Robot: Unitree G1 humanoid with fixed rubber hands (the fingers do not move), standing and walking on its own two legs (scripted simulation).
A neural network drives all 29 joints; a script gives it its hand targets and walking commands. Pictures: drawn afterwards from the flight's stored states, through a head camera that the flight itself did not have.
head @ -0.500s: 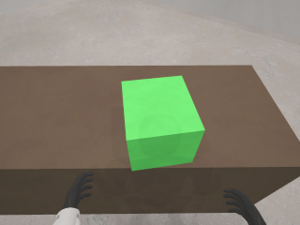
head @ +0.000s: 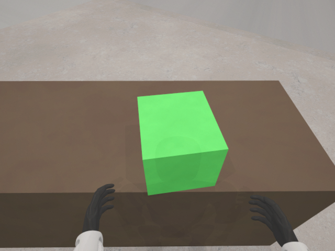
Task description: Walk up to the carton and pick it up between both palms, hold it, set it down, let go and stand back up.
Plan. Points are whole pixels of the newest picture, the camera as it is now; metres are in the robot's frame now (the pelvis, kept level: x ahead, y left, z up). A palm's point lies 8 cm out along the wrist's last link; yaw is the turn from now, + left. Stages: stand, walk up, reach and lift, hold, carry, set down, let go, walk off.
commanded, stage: reach and lift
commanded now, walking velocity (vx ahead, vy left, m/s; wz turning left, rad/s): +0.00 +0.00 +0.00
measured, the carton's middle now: (176, 141) +0.43 +0.00 -0.02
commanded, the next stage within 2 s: none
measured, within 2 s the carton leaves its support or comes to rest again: neither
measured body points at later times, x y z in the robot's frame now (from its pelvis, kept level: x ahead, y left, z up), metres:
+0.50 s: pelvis +0.01 -0.01 +0.00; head +0.00 +0.00 +0.45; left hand +0.25 +0.18 +0.00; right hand +0.27 -0.23 +0.00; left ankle +0.00 +0.11 -0.74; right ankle +0.01 -0.14 -0.74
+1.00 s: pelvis +0.01 -0.01 +0.00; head +0.00 +0.00 +0.45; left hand +0.32 +0.16 +0.07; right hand +0.34 -0.22 +0.07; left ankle +0.00 +0.11 -0.74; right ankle +0.01 -0.14 -0.74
